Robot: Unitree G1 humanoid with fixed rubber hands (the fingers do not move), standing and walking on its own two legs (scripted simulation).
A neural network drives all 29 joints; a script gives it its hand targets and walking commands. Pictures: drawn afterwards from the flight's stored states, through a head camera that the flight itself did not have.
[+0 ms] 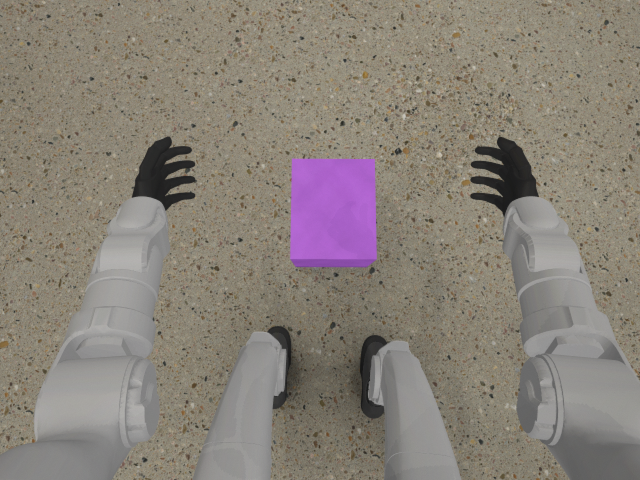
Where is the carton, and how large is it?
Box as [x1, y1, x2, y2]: [290, 159, 376, 266]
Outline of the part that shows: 292,159 290,259 295,266 366,266 376,259 374,159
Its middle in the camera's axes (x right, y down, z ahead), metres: +0.03 -0.05 +0.99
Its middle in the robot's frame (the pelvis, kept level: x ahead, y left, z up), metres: +0.51 +0.00 -0.59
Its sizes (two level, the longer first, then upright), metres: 0.237 0.195 0.201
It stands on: the floor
